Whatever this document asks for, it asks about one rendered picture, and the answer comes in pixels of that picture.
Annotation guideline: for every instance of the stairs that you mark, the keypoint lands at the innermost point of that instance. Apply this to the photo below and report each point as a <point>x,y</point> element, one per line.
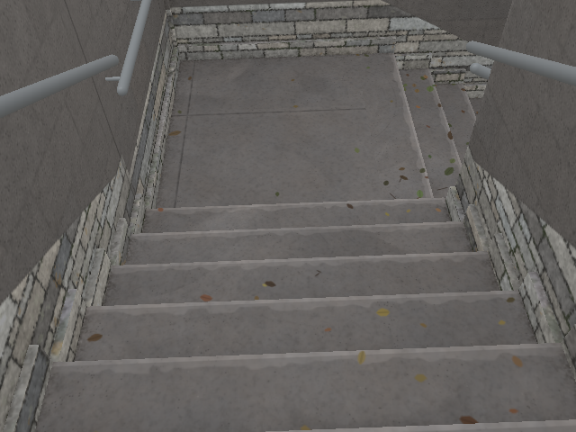
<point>357,316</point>
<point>443,117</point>

